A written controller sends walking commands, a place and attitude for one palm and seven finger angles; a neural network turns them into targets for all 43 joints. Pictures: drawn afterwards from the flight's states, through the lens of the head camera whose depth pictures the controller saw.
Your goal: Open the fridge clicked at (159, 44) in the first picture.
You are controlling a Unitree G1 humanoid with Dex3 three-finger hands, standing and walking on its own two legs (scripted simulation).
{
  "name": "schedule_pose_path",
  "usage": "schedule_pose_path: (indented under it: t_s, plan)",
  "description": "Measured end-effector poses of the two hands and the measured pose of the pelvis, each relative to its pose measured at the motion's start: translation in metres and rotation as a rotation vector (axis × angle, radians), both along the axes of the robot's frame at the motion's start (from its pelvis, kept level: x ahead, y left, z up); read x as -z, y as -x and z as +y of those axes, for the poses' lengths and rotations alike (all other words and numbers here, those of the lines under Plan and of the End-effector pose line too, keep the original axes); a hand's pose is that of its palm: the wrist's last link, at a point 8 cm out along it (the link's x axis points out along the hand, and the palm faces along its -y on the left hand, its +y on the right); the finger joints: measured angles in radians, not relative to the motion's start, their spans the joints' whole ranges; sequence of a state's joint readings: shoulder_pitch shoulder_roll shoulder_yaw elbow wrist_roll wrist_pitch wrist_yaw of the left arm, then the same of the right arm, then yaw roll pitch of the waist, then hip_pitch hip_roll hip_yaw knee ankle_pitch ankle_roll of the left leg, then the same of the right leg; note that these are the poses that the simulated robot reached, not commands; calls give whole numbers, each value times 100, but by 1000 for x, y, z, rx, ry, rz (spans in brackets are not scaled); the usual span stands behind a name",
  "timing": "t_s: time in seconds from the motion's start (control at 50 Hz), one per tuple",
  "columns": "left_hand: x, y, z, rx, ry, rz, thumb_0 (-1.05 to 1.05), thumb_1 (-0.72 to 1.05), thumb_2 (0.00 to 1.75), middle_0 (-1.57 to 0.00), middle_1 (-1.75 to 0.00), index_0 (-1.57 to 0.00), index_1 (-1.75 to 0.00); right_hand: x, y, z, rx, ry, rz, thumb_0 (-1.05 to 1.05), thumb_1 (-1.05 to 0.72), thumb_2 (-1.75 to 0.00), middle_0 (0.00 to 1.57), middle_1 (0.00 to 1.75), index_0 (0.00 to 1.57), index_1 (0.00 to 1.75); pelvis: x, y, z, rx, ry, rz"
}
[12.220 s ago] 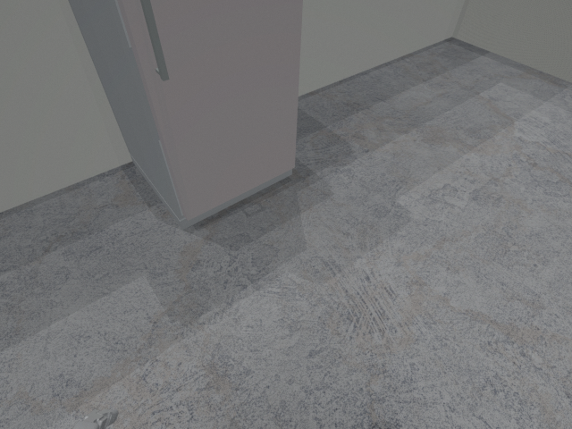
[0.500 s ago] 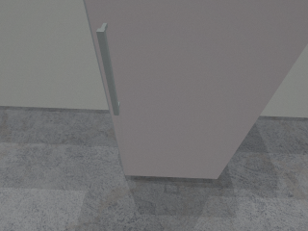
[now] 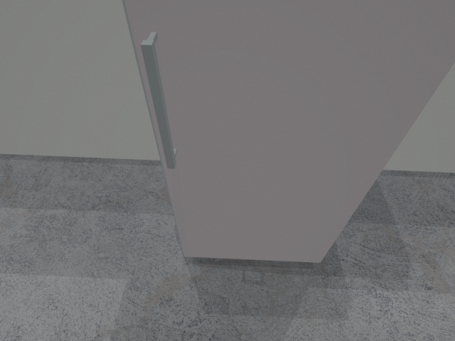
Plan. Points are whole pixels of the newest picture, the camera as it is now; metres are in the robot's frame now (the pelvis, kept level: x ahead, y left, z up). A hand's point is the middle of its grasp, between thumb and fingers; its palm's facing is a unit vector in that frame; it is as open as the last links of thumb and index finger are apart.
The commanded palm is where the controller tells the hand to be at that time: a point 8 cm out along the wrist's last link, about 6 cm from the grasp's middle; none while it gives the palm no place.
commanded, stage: look again from close up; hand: left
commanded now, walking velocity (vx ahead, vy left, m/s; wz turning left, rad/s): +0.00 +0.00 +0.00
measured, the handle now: (163, 110) +0.53 +0.17 +0.12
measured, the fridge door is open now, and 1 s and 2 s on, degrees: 0 0 0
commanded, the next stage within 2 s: raise the hand to about handle height in 0.06 s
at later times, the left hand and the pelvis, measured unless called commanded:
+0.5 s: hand (110, 312) +0.17 +0.21 -0.03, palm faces -0.01 -1.00 -0.05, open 8.1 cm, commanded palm +0.12 +0.27 -0.03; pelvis -0.04 -0.01 -0.06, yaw +0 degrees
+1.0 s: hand (71, 287) +0.19 +0.26 +0.04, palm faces +0.10 -0.99 -0.04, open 11.1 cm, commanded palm +0.15 +0.29 +0.04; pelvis -0.04 -0.01 -0.05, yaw +1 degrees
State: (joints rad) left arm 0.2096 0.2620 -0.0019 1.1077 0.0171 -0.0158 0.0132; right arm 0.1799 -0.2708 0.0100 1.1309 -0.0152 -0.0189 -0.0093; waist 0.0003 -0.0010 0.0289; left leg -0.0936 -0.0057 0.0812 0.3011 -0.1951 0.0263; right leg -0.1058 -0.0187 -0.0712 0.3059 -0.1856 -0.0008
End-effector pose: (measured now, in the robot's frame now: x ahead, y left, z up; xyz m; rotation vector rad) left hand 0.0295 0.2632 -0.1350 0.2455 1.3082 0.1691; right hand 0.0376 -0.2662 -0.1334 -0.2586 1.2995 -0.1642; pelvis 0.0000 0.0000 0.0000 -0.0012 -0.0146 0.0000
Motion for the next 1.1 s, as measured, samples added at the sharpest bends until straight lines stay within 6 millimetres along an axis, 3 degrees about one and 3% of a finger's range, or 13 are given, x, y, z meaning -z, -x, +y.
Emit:
schedule_pose_path:
  t_s: [0.18,0.2,0.34,0.4,0.44,0.5,0.56,0.64,0.74,0.82,0.88,1.0,1.1]
  plan:
    - [-1,-5,3,4,-15,-15,0,91,90,-20,-30,-20,-30,-1,-5,-4,-3,8,-14,1,-91,-90,20,30,20,29,1,0,0,0,3,4]
    - [-6,-13,5,-65,-1,-82,0,90,90,-20,-30,-20,-30,-2,-8,-4,6,17,-43,1,-91,-90,20,30,20,29,2,2,0,2,6,0]
    - [-122,-127,12,-73,19,-983,1,85,87,-20,-34,-21,-34,-20,-59,14,-97,-16,-426,1,-91,-90,20,30,20,29,12,15,-2,-33,-4,20]
    - [-138,-146,9,11,90,-1230,1,80,85,-21,-37,-21,-37,-27,-82,18,-130,-38,-559,1,-91,-90,20,30,20,29,25,25,-7,-20,-6,82]
    - [-132,-143,4,95,146,-1303,0,77,84,-21,-39,-21,-39,-29,-95,18,-160,-45,-633,1,-91,-90,20,30,20,29,37,32,-10,-9,-8,118]
    - [-108,-122,1,208,212,-1282,0,70,81,-21,-43,-21,-43,-27,-111,15,-210,-38,-713,1,-90,-90,20,30,20,29,56,38,-13,-1,-11,163]
    - [-87,-94,12,156,238,-1224,0,63,78,-22,-47,-22,-48,-24,-122,13,-246,-18,-744,1,-90,-90,20,30,20,30,70,41,-15,-7,-5,178]
    - [-99,-72,27,30,166,-1293,1,54,74,-23,-53,-23,-54,-19,-128,18,-298,-1,-739,1,-90,-90,20,30,20,29,75,41,-16,-35,24,162]
    - [-133,-91,20,117,143,-1389,1,42,69,-23,-61,-23,-61,-11,-122,32,-311,-26,-723,1,-90,-90,20,30,20,29,74,46,-15,-63,51,140]
    - [-141,-122,10,250,215,-1296,1,33,65,-24,-67,-24,-67,-9,-107,41,-250,-58,-713,1,-90,-90,20,30,20,30,67,47,-14,-52,48,136]
    - [-146,-135,16,242,235,-1232,1,26,62,-25,-71,-25,-71,-12,-94,42,-195,-72,-702,2,-90,-90,20,30,21,30,59,45,-14,-34,38,133]
    - [-175,-131,44,114,144,-1311,0,12,56,-26,-80,-26,-80,-16,-78,35,-168,-60,-667,2,-90,-90,20,30,20,30,49,37,-9,-24,34,118]
    - [-178,-130,44,134,153,-1297,0,0,51,-26,-88,-26,-88,-18,-80,29,-191,-31,-651,2,-90,-90,20,30,20,30,45,34,-4,-35,38,103]
